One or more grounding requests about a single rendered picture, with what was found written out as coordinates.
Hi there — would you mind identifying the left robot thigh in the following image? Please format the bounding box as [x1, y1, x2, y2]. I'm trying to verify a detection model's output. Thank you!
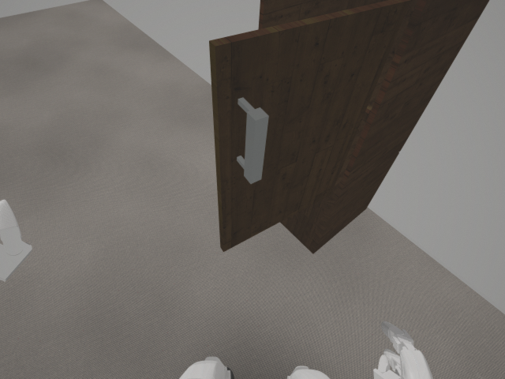
[179, 360, 230, 379]

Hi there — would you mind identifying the handle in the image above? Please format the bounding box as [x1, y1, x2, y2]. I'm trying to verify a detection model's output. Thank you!
[237, 97, 269, 184]

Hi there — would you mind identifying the left robot shin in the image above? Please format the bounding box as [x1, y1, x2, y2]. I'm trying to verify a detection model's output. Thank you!
[205, 357, 224, 366]

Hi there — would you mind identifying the cupboard door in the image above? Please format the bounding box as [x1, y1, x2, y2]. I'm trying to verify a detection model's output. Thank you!
[209, 0, 411, 252]

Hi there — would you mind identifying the robot left hand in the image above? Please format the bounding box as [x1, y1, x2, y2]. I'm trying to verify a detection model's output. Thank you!
[0, 200, 32, 282]

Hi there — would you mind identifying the robot right hand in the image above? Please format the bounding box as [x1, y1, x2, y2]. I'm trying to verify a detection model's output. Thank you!
[373, 321, 433, 379]

